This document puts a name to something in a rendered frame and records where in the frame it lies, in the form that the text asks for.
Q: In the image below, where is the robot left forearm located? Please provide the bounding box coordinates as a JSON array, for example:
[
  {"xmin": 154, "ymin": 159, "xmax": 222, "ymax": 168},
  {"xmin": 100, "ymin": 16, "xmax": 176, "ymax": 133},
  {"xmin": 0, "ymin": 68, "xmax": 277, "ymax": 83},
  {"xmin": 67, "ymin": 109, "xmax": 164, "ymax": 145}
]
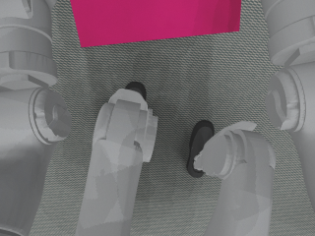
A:
[{"xmin": 0, "ymin": 0, "xmax": 58, "ymax": 92}]

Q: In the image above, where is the carton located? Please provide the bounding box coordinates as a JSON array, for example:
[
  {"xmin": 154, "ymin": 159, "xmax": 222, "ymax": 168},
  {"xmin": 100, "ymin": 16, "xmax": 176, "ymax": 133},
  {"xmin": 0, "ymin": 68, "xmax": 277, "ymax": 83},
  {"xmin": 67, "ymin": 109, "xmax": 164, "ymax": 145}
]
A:
[{"xmin": 70, "ymin": 0, "xmax": 241, "ymax": 47}]

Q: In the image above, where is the robot right forearm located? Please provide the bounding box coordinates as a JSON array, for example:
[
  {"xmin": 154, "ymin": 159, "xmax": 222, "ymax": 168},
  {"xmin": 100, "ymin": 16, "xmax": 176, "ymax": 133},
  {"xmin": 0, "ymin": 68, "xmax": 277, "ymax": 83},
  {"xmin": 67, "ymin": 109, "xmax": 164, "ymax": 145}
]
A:
[{"xmin": 260, "ymin": 0, "xmax": 315, "ymax": 67}]

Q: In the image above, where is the left robot shin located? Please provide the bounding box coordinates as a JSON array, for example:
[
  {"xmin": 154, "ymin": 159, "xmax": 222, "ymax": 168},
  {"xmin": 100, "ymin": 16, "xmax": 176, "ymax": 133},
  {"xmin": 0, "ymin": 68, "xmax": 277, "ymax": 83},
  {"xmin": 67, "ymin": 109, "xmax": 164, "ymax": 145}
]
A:
[{"xmin": 92, "ymin": 88, "xmax": 148, "ymax": 149}]

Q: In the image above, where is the left robot foot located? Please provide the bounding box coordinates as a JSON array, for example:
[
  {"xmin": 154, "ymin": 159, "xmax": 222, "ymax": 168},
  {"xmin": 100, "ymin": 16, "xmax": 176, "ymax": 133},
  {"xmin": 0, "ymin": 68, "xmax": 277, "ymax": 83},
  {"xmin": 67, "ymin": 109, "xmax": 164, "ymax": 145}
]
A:
[{"xmin": 125, "ymin": 82, "xmax": 147, "ymax": 101}]

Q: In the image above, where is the right robot upper arm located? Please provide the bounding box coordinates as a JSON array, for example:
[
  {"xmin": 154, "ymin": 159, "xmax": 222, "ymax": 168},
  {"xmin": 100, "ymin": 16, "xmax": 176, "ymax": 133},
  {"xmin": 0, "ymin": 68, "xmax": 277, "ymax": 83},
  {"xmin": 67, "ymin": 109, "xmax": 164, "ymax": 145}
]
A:
[{"xmin": 265, "ymin": 61, "xmax": 315, "ymax": 213}]

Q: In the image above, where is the left robot upper arm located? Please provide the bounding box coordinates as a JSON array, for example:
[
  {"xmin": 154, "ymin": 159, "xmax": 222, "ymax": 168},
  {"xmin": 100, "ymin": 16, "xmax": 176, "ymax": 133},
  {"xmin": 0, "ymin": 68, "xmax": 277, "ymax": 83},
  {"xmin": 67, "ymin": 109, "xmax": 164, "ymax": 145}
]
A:
[{"xmin": 0, "ymin": 87, "xmax": 72, "ymax": 236}]

